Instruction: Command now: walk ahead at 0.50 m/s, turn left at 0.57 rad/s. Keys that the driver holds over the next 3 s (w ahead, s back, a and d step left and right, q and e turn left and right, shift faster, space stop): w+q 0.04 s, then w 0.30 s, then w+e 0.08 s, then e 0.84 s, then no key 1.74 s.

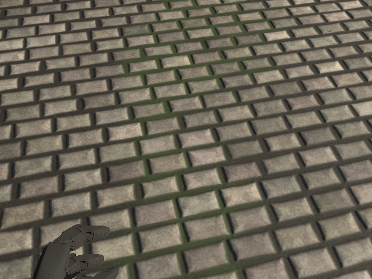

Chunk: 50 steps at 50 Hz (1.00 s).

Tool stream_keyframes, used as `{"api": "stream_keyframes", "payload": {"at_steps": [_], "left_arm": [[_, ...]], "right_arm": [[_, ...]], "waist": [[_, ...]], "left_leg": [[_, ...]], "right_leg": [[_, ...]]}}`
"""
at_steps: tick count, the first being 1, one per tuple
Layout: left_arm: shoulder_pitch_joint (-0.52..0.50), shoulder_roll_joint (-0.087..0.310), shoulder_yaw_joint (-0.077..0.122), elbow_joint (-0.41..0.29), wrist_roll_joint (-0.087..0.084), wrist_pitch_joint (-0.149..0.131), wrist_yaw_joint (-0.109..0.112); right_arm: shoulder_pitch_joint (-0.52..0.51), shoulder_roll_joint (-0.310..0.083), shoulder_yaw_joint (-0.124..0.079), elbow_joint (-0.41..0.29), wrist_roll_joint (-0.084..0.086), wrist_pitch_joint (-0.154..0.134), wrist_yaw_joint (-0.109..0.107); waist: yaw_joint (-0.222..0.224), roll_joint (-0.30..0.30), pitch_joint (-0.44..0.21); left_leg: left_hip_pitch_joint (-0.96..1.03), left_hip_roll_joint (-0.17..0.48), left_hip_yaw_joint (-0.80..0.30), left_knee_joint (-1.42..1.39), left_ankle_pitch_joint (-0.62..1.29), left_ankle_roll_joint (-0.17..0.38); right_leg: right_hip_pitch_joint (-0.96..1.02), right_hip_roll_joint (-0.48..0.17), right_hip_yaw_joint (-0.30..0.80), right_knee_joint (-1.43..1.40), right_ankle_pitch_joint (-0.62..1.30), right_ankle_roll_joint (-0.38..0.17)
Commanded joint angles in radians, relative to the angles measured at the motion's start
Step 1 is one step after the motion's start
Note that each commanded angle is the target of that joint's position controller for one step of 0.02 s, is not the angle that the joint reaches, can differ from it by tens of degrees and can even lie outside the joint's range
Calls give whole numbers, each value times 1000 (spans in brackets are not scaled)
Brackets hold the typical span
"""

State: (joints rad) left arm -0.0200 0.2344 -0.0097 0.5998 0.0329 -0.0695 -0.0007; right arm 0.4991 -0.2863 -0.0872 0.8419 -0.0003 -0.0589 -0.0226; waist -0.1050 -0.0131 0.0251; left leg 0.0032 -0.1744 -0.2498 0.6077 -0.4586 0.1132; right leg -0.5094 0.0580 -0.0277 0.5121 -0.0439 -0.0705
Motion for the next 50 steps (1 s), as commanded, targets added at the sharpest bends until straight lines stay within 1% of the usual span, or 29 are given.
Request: {"api": "stream_keyframes", "payload": {"at_steps": [1,2,3,4,6,7,10,12,15,19,21,22,23,24,25,26,27,28,30,31,34,38,44,45,46,47,48,49,50], "left_arm": [[352,245,93,6,20,-6,30],[275,134,78,-20,5,-1,24],[243,77,62,-13,-2,-7,19],[246,66,58,3,5,-17,17],[295,99,64,52,-3,-39,13],[329,95,64,73,-6,-53,7],[362,100,62,110,-18,-68,1],[385,108,63,135,-19,-64,-3],[395,120,64,157,-22,-54,-13],[496,152,71,209,-26,-37,-13],[506,173,76,223,-22,-24,-6],[504,178,76,232,-24,-18,-1],[499,173,73,237,-36,-14,2],[485,147,65,208,-48,-18,5],[561,18,33,161,-68,-17,9],[573,120,65,185,-50,6,29],[522,122,74,179,-41,19,33],[475,97,69,170,-33,24,30],[454,86,78,174,-13,60,10],[495,65,79,172,-9,74,3],[466,52,86,161,-5,91,-6],[326,31,72,96,-6,105,-31],[237,76,83,21,-6,107,-40],[248,74,85,18,-4,100,-39],[274,85,89,23,1,88,-35],[321,162,109,27,11,72,-21],[336,303,142,-1,-1,75,-12],[431,282,149,24,-29,84,-8],[396,245,134,31,-28,93,0]], "right_arm": [[73,-56,5,-143,26,-15,-1],[8,-97,-2,-118,-5,0,-7],[-89,-97,-1,-133,-18,2,5],[-132,-89,-1,-146,-22,6,19],[-149,-50,8,-170,-30,24,44],[-156,-38,13,-170,-35,30,47],[-218,-28,21,-192,-45,40,59],[-305,-23,30,-225,-49,36,66],[-417,15,57,-251,-39,29,81],[-530,-2,59,-288,-29,14,74],[-511,-18,54,-290,-33,5,62],[-441,-25,49,-269,-40,-4,52],[-300,-43,40,-225,-55,-19,39],[-154,-92,26,-198,-81,-31,22],[-83,-185,8,-206,-98,-30,10],[-57,-180,-3,-199,-36,-13,9],[-132,-111,16,-202,-19,-8,10],[-198,-49,35,-201,-12,-11,10],[-257,-3,50,-187,-6,-11,2],[-256,-21,46,-188,-14,-18,2],[-275,-37,35,-179,-18,-20,-2],[-273,-55,27,-160,-22,-3,-7],[-225,-121,-1,-146,-23,34,0],[-230,-126,-4,-144,-19,43,-2],[-202,-123,-6,-133,-21,53,-3],[-140,-95,-1,-131,-32,63,0],[-157,-34,21,-204,-21,74,2],[-226,-77,14,-203,-31,92,-4],[-250,-71,13,-207,-20,97,-2]], "waist": [[136,-253,-470],[118,-58,-332],[129,23,-192],[117,50,-128],[95,-6,-65],[96,-30,-55],[89,-65,-38],[97,-64,-5],[119,-75,11],[164,-69,27],[149,-68,15],[116,-65,-14],[51,-40,-90],[-8,-6,-206],[12,209,-365],[-6,163,-429],[40,99,-309],[69,101,-195],[124,88,-79],[145,156,-82],[168,112,-95],[140,152,-75],[98,145,-69],[107,127,-67],[116,72,-81],[119,-120,-114],[125,-346,-103],[196,-192,-159],[167,-149,-108]], "left_leg": [[-546,36,117,744,-111,-65],[-582,117,113,777,35,-64],[-587,128,126,747,112,-66],[-587,149,121,708,138,-68],[-572,162,121,662,135,-72],[-577,161,121,627,123,-71],[-658,165,136,537,150,-84],[-691,183,164,419,235,-94],[-572,204,265,165,386,-95],[-525,199,312,21,390,-67],[-478,170,317,-32,316,-47],[-389,142,316,-78,311,-35],[-203,131,310,-152,395,-12],[55,278,184,-130,527,23],[346,644,-175,-96,938,138],[282,670,-263,-126,1148,218],[187,607,-98,-131,1182,195],[79,555,4,-176,1126,152],[-136,457,139,-284,997,72],[-174,481,164,-285,1080,99],[-201,464,251,-309,991,100],[-242,435,364,-308,827,70],[-197,501,353,-197,631,45],[-203,493,367,-143,573,23],[-221,462,392,-52,464,-17],[-300,384,450,161,256,-77],[-584,183,458,394,-217,-153],[-611,180,288,533,-246,-154],[-633,195,249,576,-166,-152]], "right_leg": [[867,-536,787,-85,32,-258],[702,-477,693,-149,-107,-237],[555,-413,553,-194,-122,-206],[477,-369,454,-227,-88,-174],[377,-318,328,-277,49,-154],[374,-312,299,-281,142,-152],[394,-286,200,-329,160,-143],[385,-260,137,-351,190,-127],[322,-203,34,-366,216,-93],[424,-255,77,-329,284,-89],[487,-271,94,-247,428,-85],[501,-255,88,-147,575,-68],[465,-210,57,18,616,-39],[298,-170,42,223,366,-11],[3,-32,-33,568,-400,35],[-31,13,56,741,-545,35],[-66,-36,97,779,-500,37],[-94,-66,80,732,-457,43],[-2,-96,62,648,-385,62],[31,-81,49,667,-366,75],[13,-79,36,628,-305,95],[60,-101,-2,384,-174,80],[146,-76,-42,175,-262,32],[191,-65,-52,95,-245,19],[262,-52,-40,-2,-187,4],[361,-173,153,-118,-22,-27],[452,-442,566,-179,293,-206],[472,-445,568,-185,301,-282],[424,-398,481,-178,258,-274]]}}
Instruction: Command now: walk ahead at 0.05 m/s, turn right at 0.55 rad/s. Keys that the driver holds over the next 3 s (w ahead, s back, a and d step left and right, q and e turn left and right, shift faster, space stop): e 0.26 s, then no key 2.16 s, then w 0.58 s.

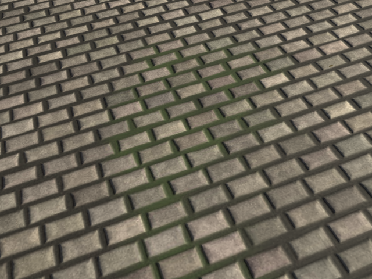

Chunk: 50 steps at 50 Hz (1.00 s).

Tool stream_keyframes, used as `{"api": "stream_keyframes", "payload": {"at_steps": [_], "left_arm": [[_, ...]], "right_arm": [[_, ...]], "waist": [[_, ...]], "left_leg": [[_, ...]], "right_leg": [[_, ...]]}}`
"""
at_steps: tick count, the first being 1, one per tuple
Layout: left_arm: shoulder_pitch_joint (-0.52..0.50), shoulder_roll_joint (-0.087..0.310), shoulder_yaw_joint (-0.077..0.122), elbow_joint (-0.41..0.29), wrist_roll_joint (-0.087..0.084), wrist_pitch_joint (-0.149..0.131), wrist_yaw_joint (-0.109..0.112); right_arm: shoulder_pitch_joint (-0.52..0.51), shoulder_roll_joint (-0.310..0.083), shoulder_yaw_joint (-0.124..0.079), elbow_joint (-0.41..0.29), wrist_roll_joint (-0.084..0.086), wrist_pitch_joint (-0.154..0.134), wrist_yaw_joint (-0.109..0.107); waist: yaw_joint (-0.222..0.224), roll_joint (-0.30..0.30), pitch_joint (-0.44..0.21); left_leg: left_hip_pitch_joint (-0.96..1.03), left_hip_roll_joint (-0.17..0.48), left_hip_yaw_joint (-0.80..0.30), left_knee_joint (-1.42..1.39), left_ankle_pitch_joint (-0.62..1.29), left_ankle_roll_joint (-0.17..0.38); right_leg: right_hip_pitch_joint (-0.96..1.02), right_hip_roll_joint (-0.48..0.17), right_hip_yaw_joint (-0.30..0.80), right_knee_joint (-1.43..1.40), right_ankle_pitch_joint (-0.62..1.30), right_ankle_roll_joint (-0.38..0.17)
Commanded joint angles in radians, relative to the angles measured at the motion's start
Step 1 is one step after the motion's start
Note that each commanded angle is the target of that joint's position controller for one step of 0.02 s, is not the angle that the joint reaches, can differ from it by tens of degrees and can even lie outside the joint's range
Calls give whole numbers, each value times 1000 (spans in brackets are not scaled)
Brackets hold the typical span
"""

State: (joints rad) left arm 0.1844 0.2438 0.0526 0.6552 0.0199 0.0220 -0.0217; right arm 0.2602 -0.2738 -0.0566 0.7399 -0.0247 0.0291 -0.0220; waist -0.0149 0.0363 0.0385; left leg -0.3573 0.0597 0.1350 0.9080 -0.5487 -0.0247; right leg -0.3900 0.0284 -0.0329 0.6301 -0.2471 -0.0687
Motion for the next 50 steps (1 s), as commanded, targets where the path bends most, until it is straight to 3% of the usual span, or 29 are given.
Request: {"api": "stream_keyframes", "payload": {"at_steps": [1,3,4,7,13,17,19,20,21,22,23,24,25,26,29,32,34,35,36,37,38,39,40,42,50], "left_arm": [[123,196,59,-29,-11,10,27],[8,139,42,-51,-19,17,30],[20,149,43,-52,-15,13,27],[46,170,52,-36,-8,3,19],[76,194,66,-27,3,19,12],[46,179,61,-26,10,25,5],[24,170,56,-20,-5,28,9],[36,145,48,-18,-12,25,16],[83,80,30,-21,-13,20,20],[40,124,42,-35,-1,18,27],[33,161,54,-22,20,18,28],[64,154,55,3,11,19,22],[94,146,53,26,5,22,18],[107,136,50,37,5,26,14],[70,94,28,44,-4,32,12],[20,67,7,44,-13,39,20],[52,66,1,69,-19,34,30],[68,72,-2,83,-14,24,36],[68,106,0,86,-3,11,43],[37,182,12,83,6,-1,49],[0,121,-4,96,-8,-6,42],[-18,93,-13,89,-6,-12,36],[-11,91,-16,103,-4,-16,39],[17,104,-17,136,-7,-20,50],[28,97,-24,222,-7,-25,54]], "right_arm": [[-26,-77,-16,-98,10,4,-2],[-12,-95,-23,-82,-14,3,-1],[10,-89,-22,-79,-14,9,0],[-4,-70,-14,-79,-2,14,-1],[-80,-67,-6,-112,4,12,-2],[-28,-68,-2,-100,18,0,-9],[40,-55,1,-82,15,-11,-17],[43,-83,-4,-83,6,-19,-25],[27,-147,-10,-107,-11,-25,-29],[-43,-217,-28,-120,-15,-23,-19],[-40,-162,-18,-113,-13,-27,-14],[-88,-114,-3,-112,-2,-32,-10],[-121,-98,2,-115,-1,-34,-8],[-132,-94,3,-114,2,-37,-12],[-75,-79,8,-89,6,-38,-12],[-18,-104,0,-55,3,-29,-5],[-12,-116,-5,-36,8,-19,-2],[-7,-113,-5,-27,11,-19,-1],[8,-95,0,-29,11,-27,1],[31,-65,7,-46,20,-38,9],[13,-43,17,-24,19,-35,8],[-29,-73,9,-13,13,-30,5],[-51,-77,5,-3,12,-28,6],[-43,-79,3,13,10,-26,9],[-19,-60,9,129,13,-28,5]], "waist": [[44,-156,-69],[0,-130,-69],[-4,-160,-92],[7,-113,-114],[46,-149,-94],[34,-176,-109],[-8,-161,-103],[-5,-108,-92],[22,88,-108],[10,212,-18],[17,105,-6],[56,67,-8],[73,62,-12],[74,94,-28],[31,100,-56],[-14,145,-68],[9,138,-62],[22,110,-62],[12,62,-91],[-38,-86,-97],[-32,-133,-91],[-6,-103,-40],[4,-99,-26],[3,-123,-15],[2,-55,9]], "left_leg": [[-265,-23,-158,242,15,-9],[-213,-26,-155,195,130,-5],[-180,-40,-149,198,127,-8],[-173,-51,-162,119,135,-16],[-125,-81,-178,-63,133,-4],[28,-109,-152,-224,130,29],[172,-117,-137,-450,240,60],[238,-53,-202,-552,254,82],[278,182,-453,-680,157,134],[116,319,-635,-731,245,245],[51,299,-587,-708,345,278],[39,236,-491,-682,419,260],[51,179,-403,-659,504,233],[94,149,-355,-639,578,222],[214,120,-297,-581,715,216],[261,120,-313,-543,715,220],[247,107,-314,-501,750,199],[202,103,-312,-485,755,163],[146,95,-314,-483,683,118],[97,21,-246,-472,554,78],[196,-14,-212,-540,379,63],[204,-17,-216,-533,387,59],[211,-15,-218,-534,407,60],[224,-2,-225,-536,458,63],[221,7,-230,-574,436,53]], "right_leg": [[242,-302,412,-312,384,-232],[196,-201,324,-331,310,-155],[181,-210,331,-318,381,-172],[202,-188,342,-312,337,-170],[168,-170,459,-335,50,-167],[126,-156,483,-309,104,-133],[66,-126,481,-273,91,-83],[6,-84,453,-230,-6,-33],[-60,15,333,-41,-190,22],[-130,160,146,119,-293,46],[-64,102,197,271,-273,54],[-34,103,196,335,-220,58],[-18,102,185,378,-180,70],[-25,99,172,392,-163,79],[-12,71,130,245,-185,107],[82,44,57,6,-232,99],[177,46,30,-217,-90,79],[269,22,61,-341,73,65],[363,-46,149,-362,142,49],[374,-158,267,-297,313,12],[251,-178,261,-283,267,-20],[214,-142,246,-295,197,-7],[203,-124,231,-303,155,4],[196,-107,219,-313,146,13],[195,-101,214,-342,77,5]]}}
Over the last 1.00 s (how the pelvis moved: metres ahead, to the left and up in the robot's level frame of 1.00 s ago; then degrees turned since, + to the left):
0.37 0.02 0.01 -12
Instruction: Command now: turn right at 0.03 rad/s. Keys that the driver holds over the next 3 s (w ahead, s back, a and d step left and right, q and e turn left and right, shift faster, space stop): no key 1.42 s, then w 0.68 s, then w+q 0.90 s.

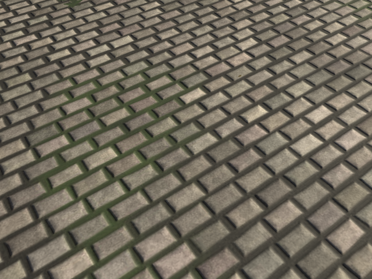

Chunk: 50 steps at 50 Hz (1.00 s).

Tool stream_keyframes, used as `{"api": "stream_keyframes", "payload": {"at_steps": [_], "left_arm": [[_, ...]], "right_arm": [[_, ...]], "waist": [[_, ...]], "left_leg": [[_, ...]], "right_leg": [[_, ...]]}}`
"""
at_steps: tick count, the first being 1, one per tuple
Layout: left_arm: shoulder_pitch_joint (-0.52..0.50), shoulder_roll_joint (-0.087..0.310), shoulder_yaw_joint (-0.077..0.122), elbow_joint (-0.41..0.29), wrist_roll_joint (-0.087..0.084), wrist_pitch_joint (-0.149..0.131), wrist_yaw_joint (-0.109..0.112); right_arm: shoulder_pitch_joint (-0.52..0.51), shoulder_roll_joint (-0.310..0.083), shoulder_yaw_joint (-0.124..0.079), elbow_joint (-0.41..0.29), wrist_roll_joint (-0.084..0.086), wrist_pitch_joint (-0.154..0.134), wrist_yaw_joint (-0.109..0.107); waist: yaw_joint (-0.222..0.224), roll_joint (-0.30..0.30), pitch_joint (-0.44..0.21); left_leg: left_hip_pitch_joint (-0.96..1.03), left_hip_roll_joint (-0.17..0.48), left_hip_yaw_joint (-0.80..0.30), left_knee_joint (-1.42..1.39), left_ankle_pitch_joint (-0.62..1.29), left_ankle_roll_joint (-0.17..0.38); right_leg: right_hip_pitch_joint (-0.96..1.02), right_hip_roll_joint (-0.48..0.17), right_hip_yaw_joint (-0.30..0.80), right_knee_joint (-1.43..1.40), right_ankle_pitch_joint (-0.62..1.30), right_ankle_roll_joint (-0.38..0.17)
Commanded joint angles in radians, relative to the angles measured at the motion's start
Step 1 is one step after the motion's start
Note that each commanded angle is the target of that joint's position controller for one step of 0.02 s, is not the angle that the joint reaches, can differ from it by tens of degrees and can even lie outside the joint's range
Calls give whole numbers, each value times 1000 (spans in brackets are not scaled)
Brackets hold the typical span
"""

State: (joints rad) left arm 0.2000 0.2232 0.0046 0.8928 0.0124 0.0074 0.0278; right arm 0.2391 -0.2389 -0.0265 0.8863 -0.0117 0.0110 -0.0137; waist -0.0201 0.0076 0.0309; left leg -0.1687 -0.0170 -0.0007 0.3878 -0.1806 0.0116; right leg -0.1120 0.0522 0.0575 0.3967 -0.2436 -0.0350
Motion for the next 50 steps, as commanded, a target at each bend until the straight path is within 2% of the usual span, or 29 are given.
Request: {"api": "stream_keyframes", "payload": {"at_steps": [1,12,22,34,50], "left_arm": [[14,118,24,-3,0,-11,5],[48,100,13,112,-2,-14,10],[93,71,2,185,-3,-14,15],[131,38,-5,231,-3,-15,20],[166,8,-7,256,-2,-16,24]], "right_arm": [[4,-95,-20,-3,0,-10,-4],[23,-79,-8,128,0,-9,-13],[43,-53,7,202,1,-9,-20],[62,-24,17,248,1,-10,-26],[91,1,21,272,1,-11,-32]], "waist": [[7,-22,17],[7,-9,21],[9,-10,28],[12,-5,35],[13,-7,43]], "left_leg": [[34,85,-95,-57,68,16],[41,95,-98,-65,59,18],[31,98,-96,-60,68,22],[22,98,-93,-54,80,24],[18,97,-92,-48,89,27]], "right_leg": [[-83,-125,123,-112,70,-29],[-82,-118,112,-127,69,-35],[-77,-113,98,-116,104,-33],[-71,-112,89,-103,132,-31],[-67,-112,82,-93,148,-29]]}}
Over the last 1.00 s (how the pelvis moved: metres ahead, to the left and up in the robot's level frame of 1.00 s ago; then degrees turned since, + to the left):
-0.02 0.02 0.02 -15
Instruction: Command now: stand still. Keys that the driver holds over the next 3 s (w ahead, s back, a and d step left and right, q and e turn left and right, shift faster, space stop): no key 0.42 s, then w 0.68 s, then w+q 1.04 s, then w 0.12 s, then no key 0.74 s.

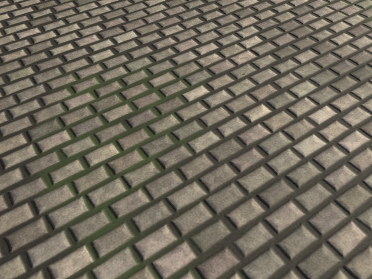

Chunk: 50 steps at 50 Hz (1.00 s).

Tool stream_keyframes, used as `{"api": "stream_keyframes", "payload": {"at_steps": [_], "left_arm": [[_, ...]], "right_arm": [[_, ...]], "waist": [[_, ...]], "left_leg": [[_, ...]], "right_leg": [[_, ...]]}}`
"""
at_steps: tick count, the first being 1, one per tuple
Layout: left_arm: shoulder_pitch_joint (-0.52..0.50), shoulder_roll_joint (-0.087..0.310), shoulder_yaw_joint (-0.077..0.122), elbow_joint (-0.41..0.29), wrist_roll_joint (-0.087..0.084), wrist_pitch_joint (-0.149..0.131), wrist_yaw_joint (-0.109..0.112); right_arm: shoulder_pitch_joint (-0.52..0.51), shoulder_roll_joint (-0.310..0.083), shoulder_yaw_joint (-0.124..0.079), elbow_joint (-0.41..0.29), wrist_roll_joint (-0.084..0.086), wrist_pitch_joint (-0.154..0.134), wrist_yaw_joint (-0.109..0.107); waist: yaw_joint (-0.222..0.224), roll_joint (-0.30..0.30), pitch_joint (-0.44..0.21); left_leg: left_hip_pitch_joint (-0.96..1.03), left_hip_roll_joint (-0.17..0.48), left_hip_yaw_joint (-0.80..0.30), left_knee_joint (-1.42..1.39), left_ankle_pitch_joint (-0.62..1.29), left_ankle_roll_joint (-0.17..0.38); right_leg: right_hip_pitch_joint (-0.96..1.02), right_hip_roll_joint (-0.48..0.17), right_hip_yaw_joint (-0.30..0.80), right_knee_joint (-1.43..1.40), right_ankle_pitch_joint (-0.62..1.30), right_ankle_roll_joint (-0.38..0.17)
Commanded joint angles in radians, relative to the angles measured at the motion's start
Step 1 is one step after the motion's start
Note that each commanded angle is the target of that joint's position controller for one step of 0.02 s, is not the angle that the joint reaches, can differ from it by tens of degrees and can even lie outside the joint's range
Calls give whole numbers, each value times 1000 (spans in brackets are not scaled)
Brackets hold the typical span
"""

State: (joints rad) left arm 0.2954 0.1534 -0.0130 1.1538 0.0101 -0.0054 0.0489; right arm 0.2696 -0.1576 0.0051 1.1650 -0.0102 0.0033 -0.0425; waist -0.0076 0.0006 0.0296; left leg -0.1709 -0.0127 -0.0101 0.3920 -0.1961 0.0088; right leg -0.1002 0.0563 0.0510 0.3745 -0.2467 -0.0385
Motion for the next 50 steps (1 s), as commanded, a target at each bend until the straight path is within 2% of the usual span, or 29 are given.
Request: {"api": "stream_keyframes", "payload": {"at_steps": [1,21,22,24,26,28,29,30,31,33,34,35,36,37,38,39,40,41,42,43,45,47,50], "left_arm": [[72,76,11,-5,0,-3,3],[103,56,12,1,0,-6,5],[112,51,10,3,2,-6,5],[118,79,23,-2,5,0,4],[142,102,38,-13,7,8,-2],[219,124,52,-5,5,5,-4],[230,145,62,-3,7,1,-4],[224,147,69,-10,11,-5,-7],[216,151,73,-17,16,-12,-10],[182,158,80,-30,14,-26,-14],[146,149,80,-41,6,-31,-16],[101,141,79,-56,-1,-35,-17],[70,123,74,-74,2,-44,-19],[33,58,54,-108,-2,-60,-29],[38,60,56,-141,17,-67,-38],[17,104,66,-140,40,-65,-46],[1,74,59,-141,36,-70,-56],[-4,61,57,-137,28,-79,-62],[2,57,60,-136,27,-75,-71],[3,67,63,-138,30,-69,-76],[-18,76,70,-147,26,-56,-79],[-88,65,67,-174,23,-46,-79],[-249,50,55,-239,16,-42,-80]], "right_arm": [[62,-79,-11,-6,0,-4,-3],[90,-60,-11,0,0,-5,-6],[96,-54,-9,2,-1,-5,-5],[91,-72,-19,-8,-5,0,-2],[70,-73,-25,-33,-12,4,7],[18,-33,-17,-76,-21,-9,19],[-3,-20,-14,-99,-30,-21,25],[-31,-35,-18,-117,-33,-34,30],[-44,-52,-25,-135,-29,-46,36],[-23,-58,-32,-157,-17,-67,48],[25,-49,-34,-147,-8,-75,51],[127,-38,-39,-112,0,-80,50],[247,-57,-53,-70,1,-83,44],[384,-149,-79,-49,-14,-90,32],[487,-225,-100,-15,-4,-76,34],[383,-159,-83,-39,-9,-66,32],[282,-132,-74,-79,-10,-70,36],[234,-119,-66,-99,-12,-78,39],[210,-106,-60,-106,-9,-85,35],[213,-95,-53,-102,-8,-94,33],[271,-77,-42,-76,-6,-105,31],[311,-81,-36,-63,-4,-108,28],[321,-75,-25,-62,-7,-109,26]], "waist": [[0,-1,44],[0,-1,53],[2,-2,33],[6,-17,57],[22,-48,124],[59,-130,177],[62,-163,200],[69,-143,206],[62,-121,196],[28,-121,179],[-7,-111,168],[-58,-89,148],[-105,-34,111],[-163,188,55],[-155,311,31],[-87,135,110],[-50,50,153],[-26,9,152],[-6,27,117],[2,50,110],[7,64,92],[1,70,89],[-20,87,119]], "left_leg": [[20,93,-82,-52,105,30],[20,93,-81,-47,112,31],[27,84,-78,-54,42,33],[-10,43,-55,-14,-174,48],[-131,7,-41,64,-393,70],[-281,-29,19,221,-354,64],[-337,-15,63,296,-269,61],[-362,14,57,345,-236,62],[-376,27,46,365,-249,65],[-312,41,47,285,-248,74],[-188,23,73,194,-184,77],[7,-17,100,92,-117,77],[216,-19,62,39,-100,77],[364,197,-272,-147,-312,121],[391,378,-604,-257,-430,202],[283,381,-585,-247,-461,211],[197,348,-494,-254,-389,202],[166,301,-387,-253,-199,179],[163,272,-330,-273,-165,175],[155,251,-278,-275,-68,171],[208,219,-178,-242,221,158],[219,202,-116,-224,398,151],[173,173,-58,-232,518,143]], "right_leg": [[-79,-116,89,-70,151,-25],[-78,-118,86,-64,161,-24],[-71,-111,85,-77,81,-27],[-104,-88,93,-75,-172,-51],[-152,-107,160,-91,-465,-99],[-109,-216,336,-188,-623,-165],[-78,-288,417,-227,-618,-201],[-76,-323,450,-244,-558,-222],[-61,-330,445,-242,-488,-227],[-74,-312,375,-206,-370,-209],[-134,-275,309,-174,-305,-184],[-238,-222,234,-114,-250,-153],[-356,-166,161,0,-172,-122],[-488,-40,-7,325,-125,-69],[-625,22,-89,583,-287,-50],[-650,-54,-39,726,-241,-63],[-647,-92,-21,756,-138,-66],[-607,-114,-15,739,-61,-59],[-593,-122,-35,721,-25,-49],[-576,-129,-46,707,0,-36],[-603,-114,-84,693,28,-24],[-631,-102,-116,658,55,-16],[-606,-77,-164,487,115,-11]]}}
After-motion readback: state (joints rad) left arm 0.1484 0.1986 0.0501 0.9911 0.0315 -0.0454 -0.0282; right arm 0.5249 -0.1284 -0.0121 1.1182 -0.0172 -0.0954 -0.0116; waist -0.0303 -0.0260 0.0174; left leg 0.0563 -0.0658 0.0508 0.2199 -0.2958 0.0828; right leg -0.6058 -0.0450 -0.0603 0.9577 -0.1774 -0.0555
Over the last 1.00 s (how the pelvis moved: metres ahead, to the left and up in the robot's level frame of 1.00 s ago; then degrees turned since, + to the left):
0.01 0.00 0.00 0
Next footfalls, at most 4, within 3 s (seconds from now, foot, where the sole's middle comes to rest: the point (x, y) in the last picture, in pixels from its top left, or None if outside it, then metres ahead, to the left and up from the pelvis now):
1.18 right None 0.46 -0.02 -0.78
1.72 left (149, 230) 0.72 0.17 -0.78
2.28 right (148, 156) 1.09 0.20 -0.78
2.72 left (105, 172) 1.00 0.38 -0.78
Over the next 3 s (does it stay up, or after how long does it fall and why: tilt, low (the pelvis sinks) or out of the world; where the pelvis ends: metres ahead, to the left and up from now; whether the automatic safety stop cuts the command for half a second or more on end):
stays up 1.01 0.27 0.00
